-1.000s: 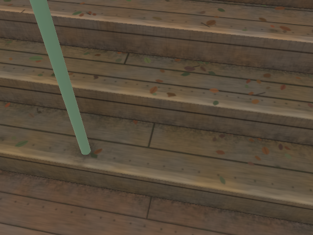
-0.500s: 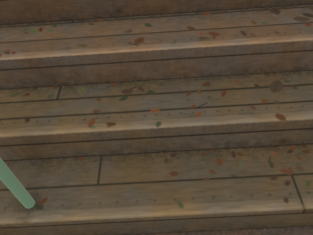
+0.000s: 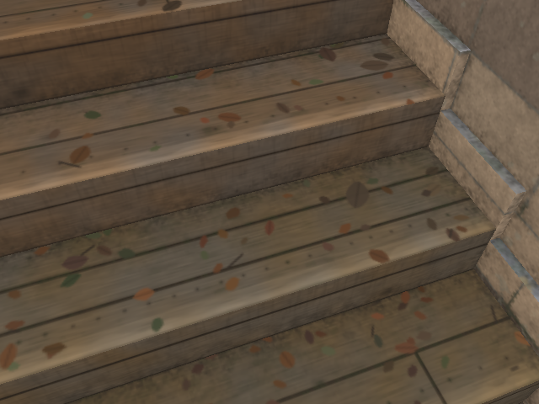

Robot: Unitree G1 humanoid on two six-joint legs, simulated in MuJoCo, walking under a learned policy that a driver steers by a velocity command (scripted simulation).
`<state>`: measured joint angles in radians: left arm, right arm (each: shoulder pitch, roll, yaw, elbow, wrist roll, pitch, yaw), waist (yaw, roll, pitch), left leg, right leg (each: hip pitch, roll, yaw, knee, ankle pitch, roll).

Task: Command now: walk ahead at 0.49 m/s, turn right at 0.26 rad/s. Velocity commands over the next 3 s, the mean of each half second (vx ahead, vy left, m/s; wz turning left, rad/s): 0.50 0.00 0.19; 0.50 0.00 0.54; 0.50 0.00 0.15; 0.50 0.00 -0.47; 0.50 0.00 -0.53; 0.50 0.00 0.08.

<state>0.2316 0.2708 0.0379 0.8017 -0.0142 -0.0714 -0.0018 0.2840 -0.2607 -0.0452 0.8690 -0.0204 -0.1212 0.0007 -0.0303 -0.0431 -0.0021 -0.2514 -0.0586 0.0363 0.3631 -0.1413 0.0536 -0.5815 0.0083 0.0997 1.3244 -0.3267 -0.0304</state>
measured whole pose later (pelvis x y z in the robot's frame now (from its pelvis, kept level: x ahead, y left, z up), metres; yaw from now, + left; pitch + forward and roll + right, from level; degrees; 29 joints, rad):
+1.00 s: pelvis +0.43 +0.05 +0.15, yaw +27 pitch +4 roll -2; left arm 0.04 0.16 -0.07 0.64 0.03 -0.05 -0.04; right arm 0.60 -0.17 0.03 1.09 -0.13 -0.08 0.10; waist -0.04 0.01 -0.09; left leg -0.26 -0.13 -0.12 0.60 -0.40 0.13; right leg -1.43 -0.03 0.06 2.05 -0.08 -0.14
